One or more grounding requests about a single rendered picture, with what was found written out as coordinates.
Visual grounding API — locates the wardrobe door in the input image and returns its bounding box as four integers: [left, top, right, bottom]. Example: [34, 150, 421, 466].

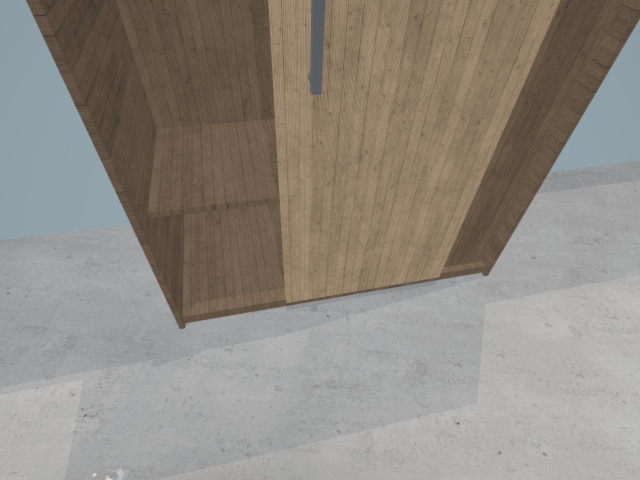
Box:
[268, 0, 561, 303]
[444, 0, 624, 267]

